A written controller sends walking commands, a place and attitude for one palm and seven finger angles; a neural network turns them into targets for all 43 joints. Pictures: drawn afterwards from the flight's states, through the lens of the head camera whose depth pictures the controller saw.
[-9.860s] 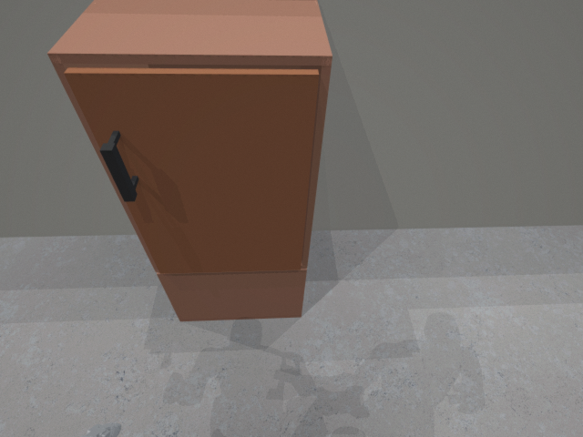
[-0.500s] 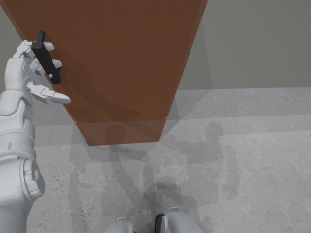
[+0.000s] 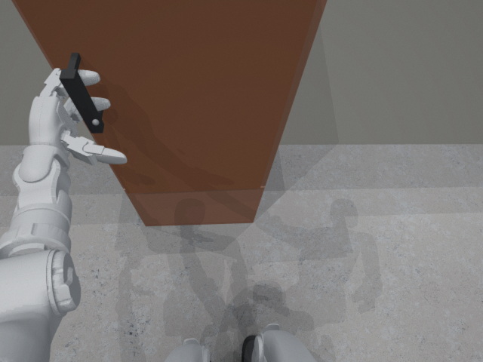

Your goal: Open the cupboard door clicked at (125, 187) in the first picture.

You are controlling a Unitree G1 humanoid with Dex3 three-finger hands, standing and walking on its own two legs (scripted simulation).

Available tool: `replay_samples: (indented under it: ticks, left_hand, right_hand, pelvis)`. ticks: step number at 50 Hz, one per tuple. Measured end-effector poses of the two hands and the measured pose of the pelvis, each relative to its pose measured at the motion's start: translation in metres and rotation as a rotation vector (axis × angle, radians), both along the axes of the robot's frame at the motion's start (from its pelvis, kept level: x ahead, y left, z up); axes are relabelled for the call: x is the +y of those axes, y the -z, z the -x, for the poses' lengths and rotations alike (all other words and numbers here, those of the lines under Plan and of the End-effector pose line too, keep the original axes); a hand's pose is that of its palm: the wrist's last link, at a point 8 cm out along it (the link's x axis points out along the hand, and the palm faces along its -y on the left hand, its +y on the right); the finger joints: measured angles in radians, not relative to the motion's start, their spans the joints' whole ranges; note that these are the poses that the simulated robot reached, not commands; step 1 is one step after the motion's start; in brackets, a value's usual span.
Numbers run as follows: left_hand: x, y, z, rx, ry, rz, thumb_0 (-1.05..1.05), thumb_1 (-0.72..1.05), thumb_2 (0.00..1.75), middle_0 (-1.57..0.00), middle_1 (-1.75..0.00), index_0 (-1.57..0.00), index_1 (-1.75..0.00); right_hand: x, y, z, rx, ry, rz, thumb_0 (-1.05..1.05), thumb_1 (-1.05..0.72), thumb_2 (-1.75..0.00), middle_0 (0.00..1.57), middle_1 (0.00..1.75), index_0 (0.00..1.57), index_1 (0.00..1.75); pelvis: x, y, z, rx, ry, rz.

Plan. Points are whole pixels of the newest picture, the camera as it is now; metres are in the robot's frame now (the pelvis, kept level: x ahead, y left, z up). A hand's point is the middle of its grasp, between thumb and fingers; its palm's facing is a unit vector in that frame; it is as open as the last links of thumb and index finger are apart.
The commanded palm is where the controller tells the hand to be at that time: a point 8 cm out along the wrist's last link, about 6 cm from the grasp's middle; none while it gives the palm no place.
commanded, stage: slide the fingers in behind the handle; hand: left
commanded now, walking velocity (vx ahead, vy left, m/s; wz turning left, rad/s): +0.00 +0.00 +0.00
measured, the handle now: (86, 95) +0.54 +0.24 +0.07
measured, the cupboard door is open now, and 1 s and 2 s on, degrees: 1 1 42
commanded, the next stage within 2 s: close the thumb around the handle in 0.18 s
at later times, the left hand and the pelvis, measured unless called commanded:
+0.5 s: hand (94, 121) +0.48 +0.22 +0.07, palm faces +0.01 -1.00 -0.02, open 12.8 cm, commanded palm +0.46 +0.26 +0.07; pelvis +0.00 +0.00 +0.00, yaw -1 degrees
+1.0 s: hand (98, 118) +0.49 +0.22 +0.07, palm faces -0.01 -1.00 -0.01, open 5.4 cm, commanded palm +0.47 +0.26 +0.07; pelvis +0.01 +0.01 +0.00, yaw -1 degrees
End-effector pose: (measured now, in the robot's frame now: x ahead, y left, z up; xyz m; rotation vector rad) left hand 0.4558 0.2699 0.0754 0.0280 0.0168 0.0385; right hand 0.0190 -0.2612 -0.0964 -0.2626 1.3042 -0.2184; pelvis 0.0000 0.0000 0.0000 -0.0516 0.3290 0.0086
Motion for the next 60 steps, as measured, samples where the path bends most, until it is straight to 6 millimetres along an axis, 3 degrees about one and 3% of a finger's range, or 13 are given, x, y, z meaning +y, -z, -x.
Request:
replay_samples:
  ticks: [20,28,44,48,60]
  left_hand:
    - [0.001,0.000,-0.003,-0.001,0.020,0.005,-0.02,-0.45,0.32,-0.30,-1.21,-0.28,-1.21]
    - [0.003,0.002,-0.005,0.007,0.031,0.011,-0.01,-0.15,0.45,-0.32,-1.24,-0.31,-1.24]
    - [0.009,0.008,-0.016,0.014,0.039,0.022,0.00,0.67,0.80,-0.38,-1.33,-0.38,-1.33]
    - [0.002,0.007,-0.016,0.003,0.062,0.016,0.01,0.76,0.84,-0.39,-1.34,-0.39,-1.34]
    - [0.000,0.007,-0.013,0.005,0.031,0.019,0.01,0.77,0.85,-0.37,-1.35,-0.37,-1.35]
  right_hand:
    - [-0.004,-0.003,0.008,0.004,0.018,0.013,0.00,-0.90,-0.89,0.20,0.30,0.20,0.30]
    - [-0.001,-0.003,0.007,0.001,0.019,0.016,0.00,-0.90,-0.89,0.20,0.30,0.20,0.30]
    - [0.009,-0.004,0.012,0.025,0.032,0.025,0.00,-0.90,-0.89,0.20,0.30,0.20,0.30]
    - [0.012,-0.005,0.013,0.027,0.040,0.019,0.00,-0.90,-0.89,0.20,0.30,0.20,0.30]
    - [0.018,-0.003,0.009,0.015,0.042,-0.001,0.00,-0.90,-0.89,0.20,0.30,0.20,0.30]
  pelvis:
    - [-0.002,0.000,0.000,0.008,0.010,0.000]
    - [0.001,0.000,0.000,0.008,0.012,0.002]
    - [0.010,0.002,-0.003,0.027,0.016,0.012]
    - [0.013,0.001,-0.005,0.026,0.018,0.015]
    - [0.015,0.001,-0.006,0.018,0.020,0.013]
